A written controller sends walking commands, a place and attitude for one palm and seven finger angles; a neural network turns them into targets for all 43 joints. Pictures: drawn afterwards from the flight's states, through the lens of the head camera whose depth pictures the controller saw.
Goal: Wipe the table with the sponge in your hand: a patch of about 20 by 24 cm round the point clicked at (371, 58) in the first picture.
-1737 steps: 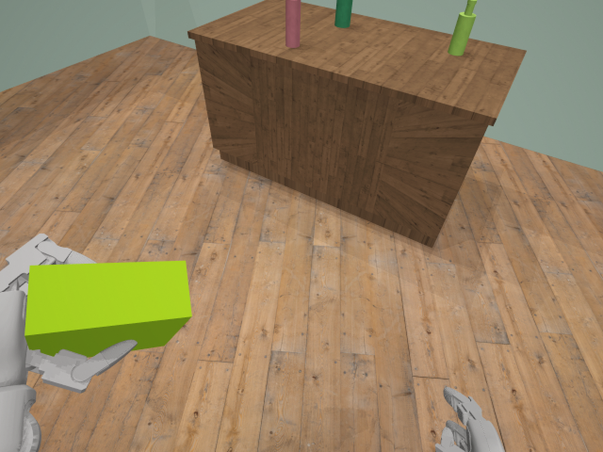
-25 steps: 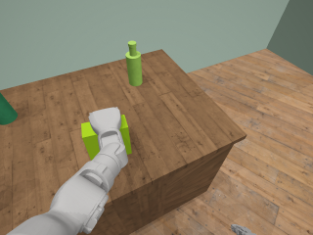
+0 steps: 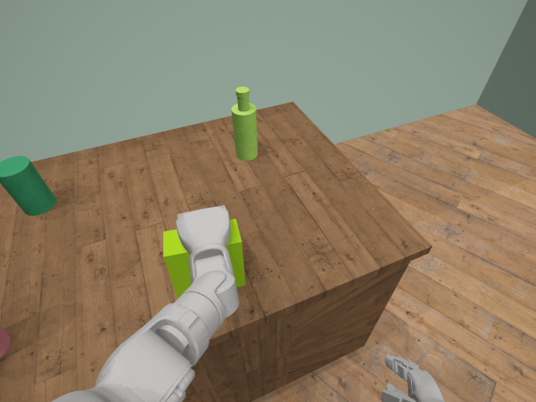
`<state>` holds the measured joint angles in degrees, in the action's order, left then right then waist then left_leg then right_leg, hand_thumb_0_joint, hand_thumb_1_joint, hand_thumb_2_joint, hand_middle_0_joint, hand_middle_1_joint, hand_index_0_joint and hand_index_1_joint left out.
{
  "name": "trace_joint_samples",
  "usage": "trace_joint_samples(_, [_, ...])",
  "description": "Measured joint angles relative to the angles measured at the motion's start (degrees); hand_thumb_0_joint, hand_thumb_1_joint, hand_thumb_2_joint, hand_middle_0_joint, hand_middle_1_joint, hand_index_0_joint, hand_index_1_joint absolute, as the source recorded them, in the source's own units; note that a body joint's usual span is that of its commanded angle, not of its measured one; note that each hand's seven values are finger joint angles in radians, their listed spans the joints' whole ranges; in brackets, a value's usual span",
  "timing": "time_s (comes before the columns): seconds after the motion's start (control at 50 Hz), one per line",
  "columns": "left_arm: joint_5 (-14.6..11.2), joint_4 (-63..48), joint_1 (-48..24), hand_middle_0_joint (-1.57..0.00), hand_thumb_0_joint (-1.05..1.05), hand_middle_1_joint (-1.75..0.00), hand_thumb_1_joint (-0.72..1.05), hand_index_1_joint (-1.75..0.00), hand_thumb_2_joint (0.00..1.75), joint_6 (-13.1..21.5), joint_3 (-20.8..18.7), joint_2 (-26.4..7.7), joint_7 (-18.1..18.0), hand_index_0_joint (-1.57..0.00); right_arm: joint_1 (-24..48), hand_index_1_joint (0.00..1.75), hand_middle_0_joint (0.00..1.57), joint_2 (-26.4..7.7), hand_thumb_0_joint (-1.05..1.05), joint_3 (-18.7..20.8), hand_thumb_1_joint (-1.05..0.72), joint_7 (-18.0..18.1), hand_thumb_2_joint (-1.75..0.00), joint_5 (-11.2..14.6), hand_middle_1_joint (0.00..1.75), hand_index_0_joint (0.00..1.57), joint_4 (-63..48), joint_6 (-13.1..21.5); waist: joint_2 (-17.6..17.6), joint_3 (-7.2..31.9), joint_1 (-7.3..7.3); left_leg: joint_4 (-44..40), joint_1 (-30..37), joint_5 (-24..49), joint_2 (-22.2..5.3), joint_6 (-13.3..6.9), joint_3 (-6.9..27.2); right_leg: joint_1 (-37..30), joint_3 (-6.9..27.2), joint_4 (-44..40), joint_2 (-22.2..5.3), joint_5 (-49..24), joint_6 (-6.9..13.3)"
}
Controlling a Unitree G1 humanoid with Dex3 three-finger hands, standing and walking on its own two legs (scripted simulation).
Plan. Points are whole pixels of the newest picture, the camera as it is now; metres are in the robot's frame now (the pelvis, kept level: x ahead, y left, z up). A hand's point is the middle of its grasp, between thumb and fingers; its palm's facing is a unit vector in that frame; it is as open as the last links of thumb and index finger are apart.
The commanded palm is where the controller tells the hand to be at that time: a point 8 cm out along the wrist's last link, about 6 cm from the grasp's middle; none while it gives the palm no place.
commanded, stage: slide back across to the middle lane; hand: left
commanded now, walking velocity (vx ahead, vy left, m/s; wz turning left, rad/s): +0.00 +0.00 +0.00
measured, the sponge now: (208, 267) +0.36 +0.15 -0.04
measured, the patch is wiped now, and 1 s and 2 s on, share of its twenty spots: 1.00 1.00 1.00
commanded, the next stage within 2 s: wipe forward along the middle lane in 0.70 s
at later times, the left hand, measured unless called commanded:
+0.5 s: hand (191, 258) +0.35 +0.16 +0.01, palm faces -0.06 -0.08 -0.99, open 10.1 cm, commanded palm +0.31 +0.17 +0.06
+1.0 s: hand (165, 265) +0.33 +0.20 +0.01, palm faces -0.09 -0.07 -0.99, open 10.1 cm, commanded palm +0.31 +0.21 +0.05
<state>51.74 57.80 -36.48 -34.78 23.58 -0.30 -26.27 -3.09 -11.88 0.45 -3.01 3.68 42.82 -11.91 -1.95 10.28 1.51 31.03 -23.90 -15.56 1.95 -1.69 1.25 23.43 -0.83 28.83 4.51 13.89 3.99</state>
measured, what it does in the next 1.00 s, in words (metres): stands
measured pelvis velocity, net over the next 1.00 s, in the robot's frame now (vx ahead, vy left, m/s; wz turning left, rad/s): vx -0.01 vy -0.01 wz -0.01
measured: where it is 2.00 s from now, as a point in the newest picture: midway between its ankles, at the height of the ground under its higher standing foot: outside the picture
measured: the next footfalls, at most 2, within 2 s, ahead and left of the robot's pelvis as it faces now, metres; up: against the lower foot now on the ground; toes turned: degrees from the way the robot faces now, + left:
none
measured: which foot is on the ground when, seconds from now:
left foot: down 0.00-1.00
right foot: down 0.00-1.00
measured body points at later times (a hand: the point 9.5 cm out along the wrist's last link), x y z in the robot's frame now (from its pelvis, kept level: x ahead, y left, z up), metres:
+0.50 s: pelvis +0.01 -0.01 +0.01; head -0.01 -0.03 +0.45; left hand +0.35 +0.16 +0.07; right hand +0.21 -0.24 -0.09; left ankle -0.01 +0.10 -0.73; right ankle +0.00 -0.08 -0.73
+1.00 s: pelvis -0.01 -0.01 +0.00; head -0.01 -0.03 +0.45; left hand +0.33 +0.20 +0.07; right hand +0.20 -0.24 -0.10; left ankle -0.01 +0.10 -0.73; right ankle +0.00 -0.08 -0.73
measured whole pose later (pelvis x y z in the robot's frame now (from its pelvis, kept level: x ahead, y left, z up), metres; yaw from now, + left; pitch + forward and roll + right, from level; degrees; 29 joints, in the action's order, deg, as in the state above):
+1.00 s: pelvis -0.01 -0.01 +0.00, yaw +0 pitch +5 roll +0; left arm 56.4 36.8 -21.1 -28.1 15.0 -12.4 -15.0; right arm -3.1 -13.7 -1.3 2.0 4.7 39.3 -10.3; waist -2.3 6.9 2.5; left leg 29.0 -19.5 -14.6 1.5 -0.9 1.1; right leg 19.8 -0.5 28.1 4.9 13.4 4.9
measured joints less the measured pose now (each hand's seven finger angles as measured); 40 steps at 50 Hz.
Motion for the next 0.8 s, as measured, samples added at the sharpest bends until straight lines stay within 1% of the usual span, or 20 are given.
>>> trace_joint_samples(0.14, [0.6,-1.72,1.06,-0.71,0.0,-1.35,-0.49,-1.36,1.04,-0.03,-0.58,-0.8,1.19,-0.72,1.03,0.3,0.2,0.22,0.01,-0.38,-0.91,0.69,-0.9,-0.1,0.3,0.2,-0.76,-0.78,0.4,-0.34,0.0,-0.35,0.61,0.01,-0.22,0.34,0.03,-0.47,-0.01,-0.12,0.22,0.06,0.36])
trace_joint_samples(0.24, [0.72,-6.41,4.62,-0.71,0.0,-1.35,-0.49,-1.36,1.04,0.62,-1.64,-2.34,2.52,-0.72,0.53,0.3,0.2,-0.06,0.01,-0.49,-0.91,1.29,-0.9,-0.02,0.3,0.2,-1.46,-1.49,-0.05,-0.37,0.1,-1.39,2.24,0.03,-0.49,0.45,-0.42,-1.86,0.52,-0.96,0.49,-0.06,0.51])
trace_joint_samples(0.38, [1.53,-14.18,10.37,-0.71,0.0,-1.35,-0.49,-1.36,1.04,-0.17,-2.92,-4.5,5.28,-0.72,-0.05,0.3,0.2,-0.83,0.01,-0.81,-0.91,1.91,-0.9,0.42,0.3,0.2,-2.1,-2.05,-0.41,-0.97,0.41,-3.21,5.36,0.22,-0.71,0.58,-0.91,-4.58,1.14,-2.28,0.72,-0.21,0.71])
trace_joint_samples(0.46, [2.44,-18.37,13.54,-0.71,0.0,-1.35,-0.49,-1.36,1.04,-0.23,-3.32,-6.03,6.91,-0.73,0.18,0.3,0.2,-1.32,0.01,-1.03,-0.91,2.1,-0.9,0.59,0.3,0.2,-2.63,-2.01,-0.33,-1.47,0.74,-3.85,6.63,0.34,-0.83,0.68,-1.09,-5.69,1.37,-2.7,0.84,-0.3,0.85])
trace_joint_samples(0.56, [2.78,-22.07,16.28,-0.71,0.0,-1.35,-0.49,-1.36,1.04,0.19,-4.11,-8.3,8.86,-0.73,0.9,0.3,0.2,-1.89,0.01,-1.19,-0.91,2.63,-0.9,0.93,0.3,0.2,-3.59,-1.47,-0.35,-2.18,0.93,-4.21,7.53,0.55,-0.9,0.8,-1.05,-6.55,1.34,-2.96,0.9,-0.45,1.0])
trace_joint_samples(0.66, [3.0,-24.09,17.88,-0.71,0.0,-1.35,-0.49,-1.36,1.04,1.41,-4.87,-9.96,10.6,-0.73,1.33,0.3,0.2,-2.26,0.01,-1.23,-0.91,3.23,-0.9,1.2,0.3,0.2,-4.4,-0.7,-0.46,-2.53,1.2,-4.21,7.75,0.74,-0.85,0.83,-0.82,-6.85,1.11,-2.98,0.85,-0.56,1.05])
trace_joint_samples(0.8, [3.68,-25.3,19.39,-0.72,0.0,-1.35,-0.49,-1.36,1.04,4.61,-7.29,-11.49,11.78,-0.73,1.05,0.3,0.2,-2.05,0.01,-1.39,-0.91,3.94,-0.9,1.17,0.3,0.2,-4.87,0.49,-0.53,-2.66,1.4,-3.83,7.33,0.82,-0.82,0.85,-0.82,-6.38,1.06,-2.52,0.82,-0.61,1.08])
